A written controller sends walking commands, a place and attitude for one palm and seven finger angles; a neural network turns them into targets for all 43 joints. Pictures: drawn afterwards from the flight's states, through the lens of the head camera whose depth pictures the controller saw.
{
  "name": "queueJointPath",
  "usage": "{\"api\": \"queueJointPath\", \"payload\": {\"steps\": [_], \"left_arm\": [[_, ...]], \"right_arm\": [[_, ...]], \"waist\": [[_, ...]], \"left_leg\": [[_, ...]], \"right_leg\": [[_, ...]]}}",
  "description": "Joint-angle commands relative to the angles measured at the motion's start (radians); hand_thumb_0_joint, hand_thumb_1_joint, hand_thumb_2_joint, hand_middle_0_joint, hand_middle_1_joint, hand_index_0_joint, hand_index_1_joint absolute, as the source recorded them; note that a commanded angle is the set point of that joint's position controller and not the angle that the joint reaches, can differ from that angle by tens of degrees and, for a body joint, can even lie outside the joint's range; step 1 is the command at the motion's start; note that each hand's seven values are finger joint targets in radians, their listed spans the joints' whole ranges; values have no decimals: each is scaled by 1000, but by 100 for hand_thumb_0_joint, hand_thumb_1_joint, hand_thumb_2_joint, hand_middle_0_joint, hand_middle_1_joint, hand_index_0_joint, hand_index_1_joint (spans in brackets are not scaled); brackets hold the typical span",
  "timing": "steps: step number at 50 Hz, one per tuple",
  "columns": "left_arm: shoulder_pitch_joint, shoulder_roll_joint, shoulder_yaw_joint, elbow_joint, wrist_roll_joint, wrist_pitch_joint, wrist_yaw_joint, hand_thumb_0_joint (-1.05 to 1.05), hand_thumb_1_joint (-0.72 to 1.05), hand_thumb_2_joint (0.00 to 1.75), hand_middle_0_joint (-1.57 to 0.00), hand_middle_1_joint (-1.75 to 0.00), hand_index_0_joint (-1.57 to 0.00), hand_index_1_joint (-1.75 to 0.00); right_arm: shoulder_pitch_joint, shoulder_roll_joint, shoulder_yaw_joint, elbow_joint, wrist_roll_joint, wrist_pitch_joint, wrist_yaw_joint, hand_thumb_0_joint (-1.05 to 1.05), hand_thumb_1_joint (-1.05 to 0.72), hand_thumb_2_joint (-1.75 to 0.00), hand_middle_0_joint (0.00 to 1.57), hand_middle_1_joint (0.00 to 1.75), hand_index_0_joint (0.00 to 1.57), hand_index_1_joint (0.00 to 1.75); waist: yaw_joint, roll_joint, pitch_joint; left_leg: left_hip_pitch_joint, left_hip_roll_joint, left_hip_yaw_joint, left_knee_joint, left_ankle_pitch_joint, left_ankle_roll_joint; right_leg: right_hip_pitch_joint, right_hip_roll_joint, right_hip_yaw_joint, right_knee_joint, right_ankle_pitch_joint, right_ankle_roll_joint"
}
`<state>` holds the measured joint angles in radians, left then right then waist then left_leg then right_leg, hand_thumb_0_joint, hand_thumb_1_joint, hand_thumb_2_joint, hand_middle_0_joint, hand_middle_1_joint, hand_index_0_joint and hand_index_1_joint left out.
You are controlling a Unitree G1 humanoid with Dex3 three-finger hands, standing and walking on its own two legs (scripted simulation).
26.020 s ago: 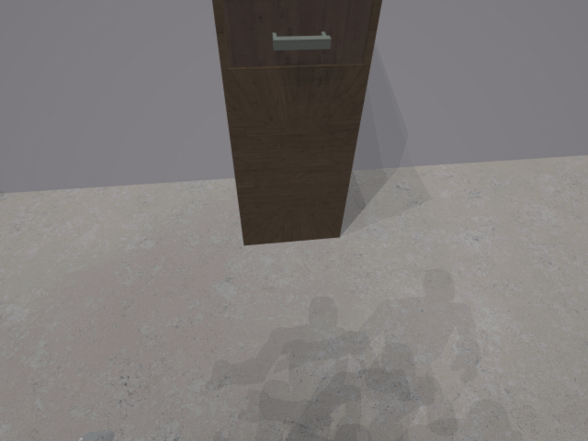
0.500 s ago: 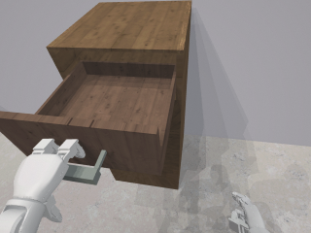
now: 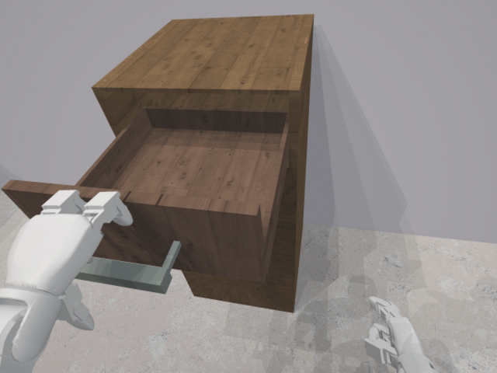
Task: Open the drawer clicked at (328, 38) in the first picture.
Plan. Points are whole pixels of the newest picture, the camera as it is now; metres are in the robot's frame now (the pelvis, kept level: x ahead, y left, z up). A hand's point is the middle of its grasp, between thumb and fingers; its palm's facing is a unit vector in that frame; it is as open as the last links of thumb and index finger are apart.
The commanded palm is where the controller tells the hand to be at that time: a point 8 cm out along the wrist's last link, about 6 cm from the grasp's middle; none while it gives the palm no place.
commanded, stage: lift the hand off the handle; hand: left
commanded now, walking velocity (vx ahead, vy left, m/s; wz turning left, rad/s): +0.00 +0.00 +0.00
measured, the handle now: (126, 258) +0.22 +0.23 +0.11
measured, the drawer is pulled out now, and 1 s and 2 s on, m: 0.29 0.28 0.28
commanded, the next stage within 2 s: draw the hand back to the body in 0.76 s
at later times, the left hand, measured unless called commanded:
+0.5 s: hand (63, 208) +0.21 +0.25 +0.24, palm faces +0.21 +0.02 -0.98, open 13.8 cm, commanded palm +0.16 +0.24 +0.29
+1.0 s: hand (73, 210) +0.20 +0.23 +0.24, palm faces +0.16 +0.02 -0.99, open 13.9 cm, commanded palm +0.15 +0.25 +0.31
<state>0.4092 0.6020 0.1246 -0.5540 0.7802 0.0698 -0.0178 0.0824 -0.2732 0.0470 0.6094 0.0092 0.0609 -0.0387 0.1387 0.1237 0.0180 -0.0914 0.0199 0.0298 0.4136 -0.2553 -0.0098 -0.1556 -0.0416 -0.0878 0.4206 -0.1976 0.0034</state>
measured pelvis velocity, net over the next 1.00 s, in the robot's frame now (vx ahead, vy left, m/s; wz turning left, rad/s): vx -0.03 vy -0.01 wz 0.00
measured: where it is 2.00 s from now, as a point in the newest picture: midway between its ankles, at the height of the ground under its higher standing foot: outside the picture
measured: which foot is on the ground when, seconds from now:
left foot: down 0.00-1.00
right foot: down 0.00-1.00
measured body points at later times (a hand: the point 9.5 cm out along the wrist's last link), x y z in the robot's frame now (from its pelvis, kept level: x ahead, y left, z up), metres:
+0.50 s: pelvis -0.02 -0.01 +0.00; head -0.03 -0.07 +0.44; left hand +0.19 +0.25 +0.29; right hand +0.22 -0.21 -0.09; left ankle -0.02 +0.12 -0.74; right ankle +0.02 -0.12 -0.74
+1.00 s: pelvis -0.03 -0.01 +0.00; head -0.04 -0.07 +0.44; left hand +0.19 +0.22 +0.30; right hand +0.21 -0.21 -0.10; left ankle -0.02 +0.12 -0.74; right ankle +0.02 -0.12 -0.74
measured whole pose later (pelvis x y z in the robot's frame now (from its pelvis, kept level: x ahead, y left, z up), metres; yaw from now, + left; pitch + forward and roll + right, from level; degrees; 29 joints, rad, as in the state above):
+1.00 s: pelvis -0.03 -0.01 +0.00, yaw +0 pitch -4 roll +1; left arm 0.09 0.78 0.27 -0.54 0.57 0.08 -0.32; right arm 0.08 -0.30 0.05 0.61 0.04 0.01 -0.01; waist 0.12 0.14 0.02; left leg -0.16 0.02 0.03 0.45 -0.22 -0.02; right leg -0.24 -0.05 -0.09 0.48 -0.19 -0.01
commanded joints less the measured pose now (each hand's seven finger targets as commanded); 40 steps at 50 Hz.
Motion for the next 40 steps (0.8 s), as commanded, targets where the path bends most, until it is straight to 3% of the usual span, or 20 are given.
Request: {"api": "queueJointPath", "payload": {"steps": [1, 3, 4, 6, 8, 9, 10, 11, 13, 14, 17, 20, 22, 25, 27, 30, 32, 34, 37, 40], "left_arm": [[-173, 208, 190, -192, -16, 10, 26, 0, -50, 30, -30, -120, -30, -120], [-196, 227, 199, -205, -26, 16, 9, 0, -50, 30, -30, -120, -30, -120], [-226, 261, 236, -208, -55, 22, 2, 0, -50, 30, -30, -120, -30, -120], [-269, 268, 232, -137, -42, 20, -22, 0, -50, 30, -30, -120, -30, -120], [-300, 300, 255, -149, -53, 11, -43, 0, -50, 30, -30, -120, -30, -120], [-325, 335, 294, -170, -85, 6, -48, 0, -50, 30, -30, -120, -30, -120], [-374, 344, 287, -188, -76, -4, -54, 0, -50, 30, -30, -120, -30, -120], [-344, 310, 268, -171, -84, -11, -58, 0, -50, 30, -30, -120, -30, -120], [-338, 344, 302, -181, -105, -22, -67, 0, -50, 30, -30, -120, -30, -120], [-345, 369, 336, -178, -133, -21, -70, 0, -50, 30, -30, -120, -30, -120], [-386, 316, 270, -78, -123, -3, -105, 0, -50, 30, -30, -120, -30, -120], [-455, 383, 306, -53, -126, 24, -145, 0, -50, 30, -30, -120, -30, -120], [-464, 367, 280, -44, -130, 37, -173, 0, -50, 30, -30, -120, -30, -120], [-501, 385, 283, -127, -148, 33, -205, 0, -50, 30, -30, -120, -30, -120], [-476, 393, 303, -111, -161, 21, -217, 0, -50, 30, -30, -120, -30, -120], [-530, 452, 366, -128, -172, 13, -214, 0, -50, 30, -30, -120, -30, -120], [-533, 448, 375, -69, -187, 19, -209, 0, -50, 30, -30, -120, -30, -120], [-563, 460, 389, -43, -205, 30, -205, 0, -50, 30, -30, -120, -30, -120], [-579, 398, 308, 50, -200, 57, -229, 0, -50, 30, -30, -120, -30, -120], [-595, 411, 292, -33, -184, 64, -249, 0, -50, 30, -30, -120, -30, -120]], "right_arm": [[-180, -89, -35, -171, -4, -55, 0, 0, -90, -90, 20, 30, 20, 30], [-185, -97, -35, -180, 0, -50, 3, 0, -90, -90, 20, 30, 20, 30], [-217, -100, -30, -180, 14, -58, 1, 0, -90, -90, 20, 30, 20, 30], [-192, -91, -32, -157, 0, -55, 1, 0, -90, -90, 20, 30, 20, 30], [-188, -98, -34, -164, 4, -55, 0, 0, -90, -90, 20, 30, 20, 30], [-216, -102, -30, -169, 17, -67, -2, 0, -90, -90, 20, 30, 20, 30], [-200, -97, -26, -164, 2, -69, 2, 0, -90, -90, 20, 30, 20, 30], [-193, -91, -32, -162, 2, -72, 0, 0, -90, -90, 20, 30, 20, 30], [-187, -99, -35, -169, 6, -77, 2, 0, -90, -90, 20, 30, 20, 30], [-212, -102, -31, -168, 20, -88, 2, 0, -90, -90, 20, 30, 20, 30], [-194, -98, -34, -148, 11, -83, 8, 0, -90, -90, 20, 30, 20, 30], [-209, -107, -33, -152, 13, -81, 16, 0, -90, -90, 20, 30, 20, 30], [-209, -112, -35, -160, 20, -75, 18, 0, -90, -90, 20, 30, 20, 30], [-222, -104, -26, -178, 19, -87, 24, 0, -90, -90, 20, 30, 20, 30], [-207, -108, -33, -175, 21, -93, 23, 0, -90, -90, 20, 30, 20, 30], [-210, -104, -26, -174, 17, -102, 28, 0, -90, -90, 20, 30, 20, 30], [-198, -107, -33, -167, 23, -100, 26, 0, -90, -90, 20, 30, 20, 30], [-209, -110, -38, -161, 38, -109, 29, 0, -90, -90, 20, 30, 20, 30], [-196, -120, -37, -156, 36, -96, 31, 0, -90, -90, 20, 30, 20, 30], [-214, -117, -30, -177, 33, -96, 37, 0, -90, -90, 20, 30, 20, 30]], "waist": [[-13, -59, -106], [-8, -63, -120], [-16, -18, -112], [-17, -84, -96], [-13, -71, -112], [-14, -8, -121], [-9, 0, -166], [-12, -31, -155], [-8, -50, -160], [-12, -7, -140], [-18, -61, -80], [-3, -46, -150], [-11, -72, -131], [-3, -17, -214], [-7, -88, -170], [8, -40, -195], [1, -83, -138], [0, -38, -148], [-9, -93, -105], [-2, -50, -204]], "left_leg": [[-49, -2, -23, -72, 208, 7], [-44, -4, -21, -76, 205, 9], [-48, 1, -26, -67, 179, 5], [-59, -10, -23, -75, 182, 13], [-51, -11, -21, -74, 177, 15], [-46, -6, -28, -62, 167, 10], [-40, -17, -31, -66, 184, 9], [-33, -16, -27, -64, 206, 11], [-30, -15, -25, -63, 205, 10], [-42, -11, -31, -57, 174, 5], [-77, -18, -24, -79, 159, 9], [-94, -25, -26, -72, 148, 7], [-106, -25, -23, -78, 157, 10], [-79, -33, -27, -66, 171, 11], [-94, -25, -25, -69, 162, 15], [-102, -28, -31, -59, 166, 10], [-120, -21, -26, -69, 150, 10], [-115, -15, -28, -58, 139, 6], [-153, -16, -17, -72, 95, 7], [-142, -27, -21, -58, 103, 7]], "right_leg": [[85, 14, 26, -64, 107, -1], [93, 10, 29, -67, 114, 4], [90, 18, 43, -70, 98, 0], [85, 13, 33, -72, 83, 0], [86, 8, 36, -76, 83, 5], [91, 15, 54, -77, 85, 0], [109, 8, 44, -71, 85, -2], [104, 9, 34, -69, 107, 0], [105, 6, 34, -73, 116, 7], [97, 12, 50, -78, 92, 3], [68, 8, 32, -77, 63, 6], [114, 1, 57, -58, 58, -2], [99, 6, 43, -51, 75, 4], [125, 6, 50, -38, 85, 0], [101, 8, 38, -41, 79, 7], [112, 1, 50, -35, 70, -2], [78, 4, 38, -43, 57, 6], [67, 9, 54, -52, 45, -1], [48, -1, 50, -51, 3, 6], [97, -7, 67, -28, 8, -2]]}}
